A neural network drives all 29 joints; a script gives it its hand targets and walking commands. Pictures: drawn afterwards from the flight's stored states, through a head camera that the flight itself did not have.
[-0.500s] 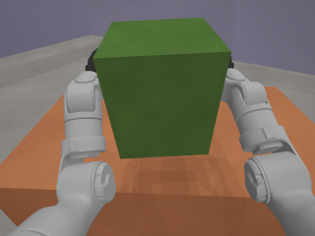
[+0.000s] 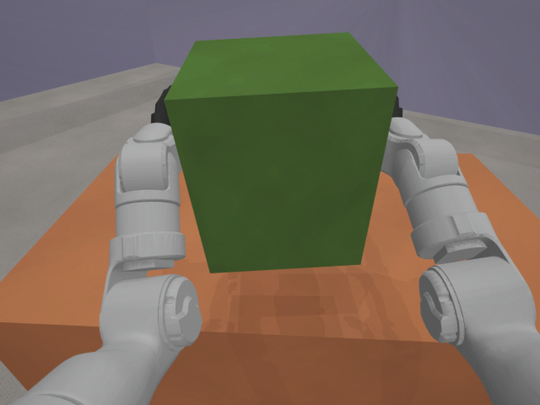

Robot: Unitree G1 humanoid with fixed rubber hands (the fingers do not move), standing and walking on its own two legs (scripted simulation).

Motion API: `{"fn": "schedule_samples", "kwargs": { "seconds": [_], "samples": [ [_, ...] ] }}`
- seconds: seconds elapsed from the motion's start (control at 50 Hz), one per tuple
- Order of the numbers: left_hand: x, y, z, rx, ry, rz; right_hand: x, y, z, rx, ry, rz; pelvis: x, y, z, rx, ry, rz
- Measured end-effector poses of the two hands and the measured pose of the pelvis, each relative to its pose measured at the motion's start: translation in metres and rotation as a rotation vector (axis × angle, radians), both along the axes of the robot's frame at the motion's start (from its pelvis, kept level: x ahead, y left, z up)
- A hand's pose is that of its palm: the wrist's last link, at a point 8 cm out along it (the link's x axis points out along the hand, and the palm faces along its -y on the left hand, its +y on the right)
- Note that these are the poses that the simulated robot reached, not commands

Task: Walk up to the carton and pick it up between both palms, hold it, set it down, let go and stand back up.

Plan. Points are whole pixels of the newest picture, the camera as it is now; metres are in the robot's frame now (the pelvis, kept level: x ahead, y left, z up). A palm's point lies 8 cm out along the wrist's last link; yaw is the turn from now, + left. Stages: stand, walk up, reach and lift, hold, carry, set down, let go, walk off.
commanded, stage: hold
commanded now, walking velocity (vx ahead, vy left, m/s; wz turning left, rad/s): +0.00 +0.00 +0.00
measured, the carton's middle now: (278, 153) +0.36 +0.00 +0.27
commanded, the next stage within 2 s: none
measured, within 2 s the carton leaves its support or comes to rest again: neither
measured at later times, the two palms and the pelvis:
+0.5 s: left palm (164, 139) +0.38 +0.15 +0.28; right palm (382, 132) +0.37 -0.15 +0.29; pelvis +0.00 +0.00 +0.00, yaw +0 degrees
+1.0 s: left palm (165, 137) +0.37 +0.15 +0.28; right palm (383, 134) +0.37 -0.15 +0.29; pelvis +0.00 +0.00 +0.00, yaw +0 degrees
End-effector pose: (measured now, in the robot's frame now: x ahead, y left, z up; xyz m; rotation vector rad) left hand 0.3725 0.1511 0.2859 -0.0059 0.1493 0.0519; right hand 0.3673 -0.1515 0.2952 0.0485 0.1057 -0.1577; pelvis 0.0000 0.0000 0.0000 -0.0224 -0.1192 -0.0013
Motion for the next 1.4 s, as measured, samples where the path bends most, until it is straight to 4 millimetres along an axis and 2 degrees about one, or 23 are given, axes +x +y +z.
{"fn": "schedule_samples", "kwargs": {
  "seconds": [0.24,0.52,0.96,1.26,1.4],
  "samples": [
    [0.002,0.001,0.005,0.003,-0.015,0.005,0.002,0.0,-0.002,-0.001,-0.012,0.007,0.001,-0.001,0.0,0.001,0.011,0.002],
    [0.003,0.003,-0.005,-0.009,0.002,0.001,0.003,0.003,-0.004,-0.002,0.006,0.002,0.003,0.002,0.0,-0.001,0.003,0.003],
    [0.002,0.0,-0.003,0.007,-0.009,0.01,0.003,0.0,-0.008,0.016,-0.002,0.009,0.005,0.002,0.0,-0.003,0.001,0.002],
    [0.001,0.002,0.004,0.002,-0.009,0.007,0.002,0.002,-0.002,0.009,0.001,0.008,0.001,0.0,0.0,0.002,0.012,0.003],
    [0.001,0.002,0.001,-0.012,-0.011,-0.001,-0.001,0.001,-0.001,-0.012,-0.001,0.001,0.001,0.0,0.0,-0.001,0.007,-0.002]
  ]
}}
